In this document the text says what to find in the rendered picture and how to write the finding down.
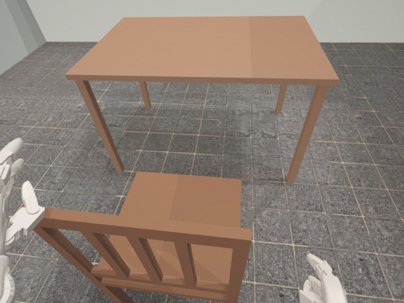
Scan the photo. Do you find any table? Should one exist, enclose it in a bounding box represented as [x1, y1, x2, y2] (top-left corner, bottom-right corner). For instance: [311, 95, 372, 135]
[65, 16, 340, 183]

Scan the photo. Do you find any right robot hand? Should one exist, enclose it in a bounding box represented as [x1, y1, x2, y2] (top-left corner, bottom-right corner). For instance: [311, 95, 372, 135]
[299, 254, 348, 303]

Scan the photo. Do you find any left robot hand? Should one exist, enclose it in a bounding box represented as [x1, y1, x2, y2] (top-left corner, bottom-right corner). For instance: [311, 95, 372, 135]
[0, 138, 45, 256]

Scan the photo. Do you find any chair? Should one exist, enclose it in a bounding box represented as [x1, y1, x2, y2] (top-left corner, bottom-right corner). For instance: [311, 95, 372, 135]
[21, 171, 252, 303]

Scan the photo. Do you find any left robot forearm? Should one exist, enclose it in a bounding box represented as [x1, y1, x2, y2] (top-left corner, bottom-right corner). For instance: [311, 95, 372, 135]
[0, 255, 16, 303]

